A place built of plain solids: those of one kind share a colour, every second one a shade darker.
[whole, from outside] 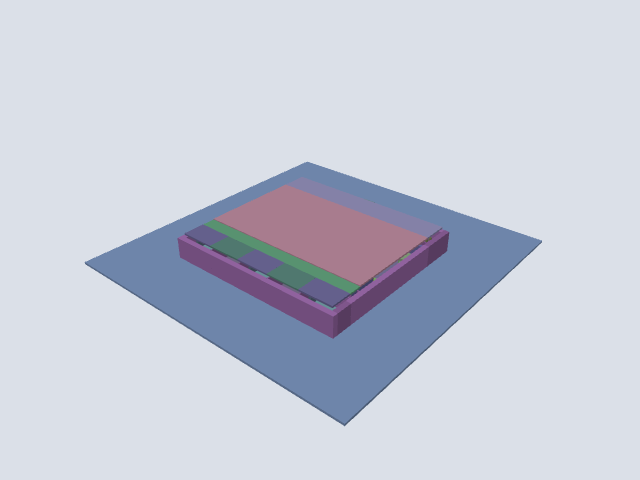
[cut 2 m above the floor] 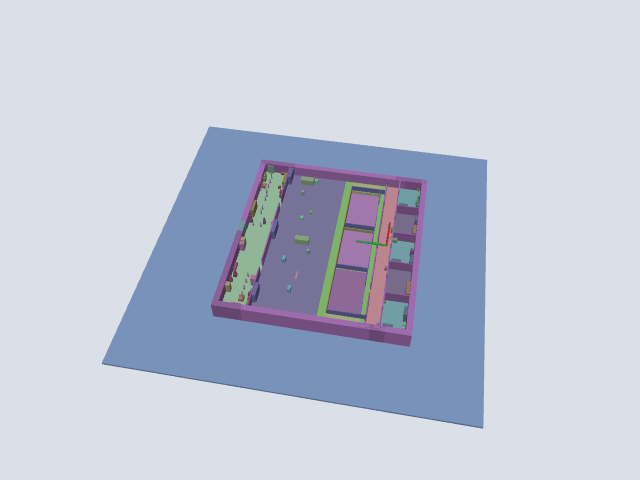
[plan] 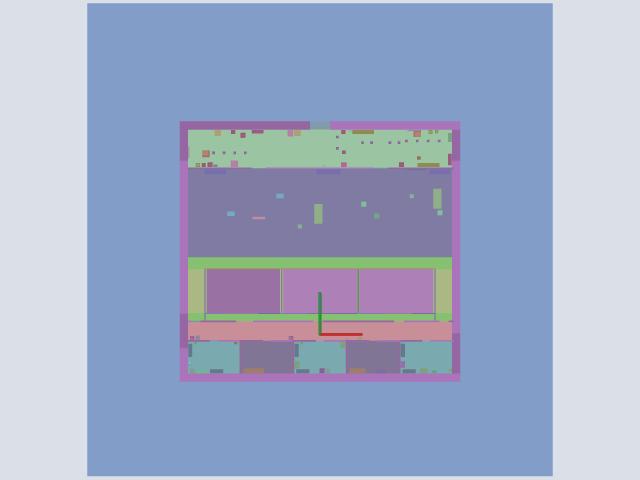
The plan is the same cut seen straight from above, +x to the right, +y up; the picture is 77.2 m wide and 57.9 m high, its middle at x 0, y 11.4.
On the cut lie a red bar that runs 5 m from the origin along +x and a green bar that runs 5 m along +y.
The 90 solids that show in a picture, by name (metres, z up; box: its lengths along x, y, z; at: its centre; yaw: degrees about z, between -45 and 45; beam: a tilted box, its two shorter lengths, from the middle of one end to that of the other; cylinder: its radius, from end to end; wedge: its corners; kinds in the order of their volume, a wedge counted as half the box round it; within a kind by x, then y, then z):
{
 "ground_under_all_1": {"box": [56.13, 57.07, 0.4], "at": [0.0, 11.43, -0.75]},
 "wall_1": {"box": [1.0, 5.85, 3.92], "at": [-16.43, -2.79, 1.36]},
 "wall_2": {"box": [1.0, 4.15, 3.92], "at": [-16.43, 0.41, 1.36]},
 "wall_3": {"box": [1.0, 20.27, 3.92], "at": [-16.43, 10.82, 1.36]},
 "wall_4": {"box": [1.0, 6.55, 3.92], "at": [-16.43, 22.43, 1.36]},
 "wall_5": {"box": [2.83, 0.2, 3.92], "at": [-14.71, -0.76, 1.36]},
 "wall_6": {"box": [8.21, 1.0, 3.92], "at": [-12.82, -5.21, 1.36]},
 "wall_7": {"box": [4.34, 0.2, 3.92], "at": [-12.26, 1.59, 1.36]},
 "wall_8": {"box": [7.9, 0.2, 3.92], "at": [-12.18, 20.06, 1.36]},
 "wall_9": {"box": [2.83, 0.2, 3.92], "at": [-10.93, -0.76, 1.36]},
 "wall_10": {"box": [0.2, 4.25, 3.92], "at": [-9.62, -2.79, 1.36]},
 "wall_11": {"box": [15.73, 1.0, 3.92], "at": [-9.06, 25.21, 1.36]},
 "wall_12": {"box": [2.83, 0.2, 3.92], "at": [-8.3, -0.76, 1.36]},
 "wall_13": {"box": [8.21, 1.0, 3.92], "at": [-6.41, -5.21, 1.36]},
 "wall_14": {"box": [2.83, 0.2, 3.92], "at": [-4.52, -0.76, 1.36]},
 "wall_15": {"box": [7.29, 0.2, 3.92], "at": [-4.44, 1.59, 1.36]},
 "wall_16": {"box": [0.2, 4.25, 3.92], "at": [-3.21, -2.79, 1.36]},
 "wall_17": {"box": [2.83, 0.2, 3.92], "at": [-1.89, -0.76, 1.36]},
 "wall_18": {"box": [8.21, 1.0, 3.92], "at": [0.0, -5.21, 1.36]},
 "wall_19": {"box": [13.06, 0.2, 3.92], "at": [0.0, 20.06, 1.36]},
 "wall_20": {"box": [2.83, 0.2, 3.92], "at": [1.89, -0.76, 1.36]},
 "wall_21": {"box": [0.2, 4.25, 3.92], "at": [3.21, -2.79, 1.36]},
 "wall_22": {"box": [2.83, 0.2, 3.92], "at": [4.52, -0.76, 1.36]},
 "wall_23": {"box": [8.64, 0.2, 3.92], "at": [4.62, 1.59, 1.36]},
 "wall_24": {"box": [8.21, 1.0, 3.92], "at": [6.41, -5.21, 1.36]},
 "wall_25": {"box": [2.83, 0.2, 3.92], "at": [8.3, -0.76, 1.36]},
 "wall_26": {"box": [15.73, 1.0, 3.92], "at": [9.06, 25.21, 1.36]},
 "wall_27": {"box": [0.2, 4.25, 3.92], "at": [9.62, -2.79, 1.36]},
 "wall_28": {"box": [5.46, 0.2, 3.92], "at": [9.62, -0.76, 1.36]},
 "wall_29": {"box": [7.9, 0.2, 3.92], "at": [12.18, 20.06, 1.36]},
 "wall_30": {"box": [8.21, 1.0, 3.92], "at": [12.82, -5.21, 1.36]},
 "wall_31": {"box": [2.83, 0.2, 3.92], "at": [14.71, -0.76, 1.36]},
 "wall_32": {"box": [1.0, 5.85, 3.92], "at": [16.43, -2.79, 1.36]},
 "wall_33": {"box": [1.0, 4.15, 3.92], "at": [16.43, 0.41, 1.36]},
 "wall_34": {"box": [1.0, 20.27, 3.92], "at": [16.43, 10.82, 1.36]},
 "wall_35": {"box": [1.0, 6.55, 3.92], "at": [16.43, 22.43, 1.36]},
 "floor_yard_1": {"box": [32.05, 10.75, 1.22], "at": [0.0, 14.69, 0.01]},
 "floor_lobby_1": {"box": [32.05, 4.75, 1.22], "at": [0.0, 22.43, 0.01]},
 "ceil_hall_1": {"box": [32.05, 18.47, 0.3], "at": [0.0, 10.82, 4.17]},
 "floor_plot_1": {"box": [8.85, 5.27, 1.22], "at": [-9.25, 5.22, 0.01]},
 "floor_plot_2": {"box": [8.85, 5.27, 0.6], "at": [0.0, 5.22, -0.3]},
 "floor_plot_3": {"box": [8.85, 5.27, 0.6], "at": [9.25, 5.22, -0.3]},
 "floor_walkway_1": {"box": [32.05, 1.0, 1.22], "at": [0.0, 2.09, 0.01]},
 "floor_walkway_2": {"box": [32.05, 1.45, 1.22], "at": [0.0, 8.59, 0.01]},
 "floor_store_1": {"box": [6.41, 4.05, 1.22], "at": [-12.82, -2.79, 0.01]},
 "floor_store_2": {"box": [6.41, 4.05, 1.22], "at": [0.0, -2.79, 0.01]},
 "floor_store_3": {"box": [6.41, 4.05, 1.22], "at": [12.82, -2.79, 0.01]},
 "floor_back_corridor_1": {"box": [32.05, 2.35, 1.22], "at": [0.0, 0.41, 0.01]},
 "floor_office_1": {"box": [6.41, 4.05, 1.22], "at": [-6.41, -2.79, 0.01]},
 "floor_office_2": {"box": [6.41, 4.05, 1.22], "at": [6.41, -2.79, 0.01]},
 "ceil_lobby_1": {"box": [32.05, 4.75, 0.3], "at": [0.0, 22.43, 4.17]},
 "floor_baulk_1": {"box": [2.35, 5.27, 1.22], "at": [-14.85, 5.22, 0.01]},
 "floor_baulk_2": {"box": [0.4, 5.27, 1.22], "at": [-4.62, 5.22, 0.01]},
 "floor_baulk_3": {"box": [0.4, 5.27, 1.22], "at": [4.62, 5.22, 0.01]},
 "floor_baulk_4": {"box": [2.35, 5.27, 1.22], "at": [14.85, 5.22, 0.01]},
 "ceil_store_1": {"box": [6.41, 4.05, 0.3], "at": [-12.82, -2.79, 4.02]},
 "ceil_store_2": {"box": [6.41, 4.05, 0.3], "at": [0.0, -2.79, 4.02]},
 "ceil_store_3": {"box": [6.41, 4.05, 0.3], "at": [12.82, -2.79, 4.02]},
 "ceil_back_corridor_1": {"box": [32.05, 2.35, 0.3], "at": [0.0, 0.41, 4.02]},
 "ceil_office_1": {"box": [6.41, 4.05, 0.3], "at": [-6.41, -2.79, 4.02]},
 "ceil_office_2": {"box": [6.41, 4.05, 0.3], "at": [6.41, -2.79, 4.02]},
 "door_leaf_1": {"box": [2.4, 0.97, 4.49], "at": [0.0, 25.23, 1.65]},
 "shelves_store_1": {"box": [0.5, 1.6, 2.0], "at": [-15.64, -1.91, 1.62]},
 "shelves_store_2": {"box": [1.6, 0.5, 2.0], "at": [-12.47, -4.43, 1.62]},
 "shelves_store_3": {"box": [0.5, 1.6, 2.0], "at": [-2.83, -1.91, 1.62]},
 "shelves_store_4": {"box": [1.6, 0.5, 2.0], "at": [-2.06, -4.43, 1.62]},
 "shelves_store_5": {"box": [0.5, 1.6, 2.0], "at": [9.99, -1.91, 1.62]},
 "shelves_store_6": {"box": [1.6, 0.5, 2.0], "at": [10.77, -4.43, 1.62]},
 "cabinets_hall_1": {"box": [2.6, 0.6, 2.0], "at": [-12.62, 19.63, 1.62]},
 "cabinets_hall_2": {"box": [2.9, 0.6, 2.0], "at": [1.02, 19.63, 1.62]},
 "cabinets_hall_3": {"box": [2.45, 0.6, 2.0], "at": [14.45, 19.63, 1.62]},
 "rail_far_1": {"box": [27.87, 0.12, 2.27], "at": [0.0, 7.92, 0.54]},
 "rail_baulk_1": {"box": [0.12, 6.17, 2.27], "at": [-13.88, 4.78, 0.54]},
 "rail_baulk_2": {"box": [0.12, 5.27, 2.27], "at": [-4.62, 5.23, 0.54]},
 "rail_baulk_3": {"box": [0.12, 5.27, 2.27], "at": [4.62, 5.23, 0.54]},
 "rail_baulk_4": {"box": [0.12, 6.17, 2.27], "at": [13.88, 4.78, 0.54]},
 "console_hall_1": {"box": [1.0, 2.4, 1.16], "at": [-0.21, 14.55, 1.19]},
 "console_hall_2": {"box": [1.0, 2.4, 1.16], "at": [14.15, 16.38, 1.19]},
 "cabinets_office_1": {"box": [2.5, 0.6, 2.0], "at": [-8.02, -4.38, 1.62]},
 "cabinets_office_2": {"box": [1.95, 0.6, 2.0], "at": [4.53, -4.38, 1.62]},
 "lockers_lobby_1": {"box": [2.65, 0.5, 1.8], "at": [5.2, 24.43, 1.52]},
 "lockers_lobby_2": {"box": [2.65, 0.5, 1.8], "at": [13.1, 20.44, 1.52]},
 "drinks_machine_lobby_1": {"box": [0.8, 0.75, 1.85], "at": [-12.32, 24.3, 1.54]},
 "drinks_machine_lobby_2": {"box": [0.8, 0.75, 1.85], "at": [-2.73, 24.3, 1.54]},
 "machine_lobby_1": {"box": [0.9, 0.8, 1.73], "at": [-10.32, 20.59, 1.58]},
 "machine_lobby_2": {"box": [0.7, 0.8, 1.65], "at": [-3.58, 24.28, 1.54]},
 "bench_lobby_1": {"box": [1.4, 0.45, 0.46], "at": [-7.53, 24.45, 0.84]},
 "bench_lobby_2": {"box": [0.45, 1.4, 0.46], "at": [15.67, 21.11, 0.84]},
 "trolley_hall_1": {"box": [0.9, 0.55, 1.0], "at": [-10.73, 14.57, 1.12]},
 "standee_lobby_1": {"box": [0.14, 1.1, 1.78], "at": [15.69, 23.76, 1.55]}
}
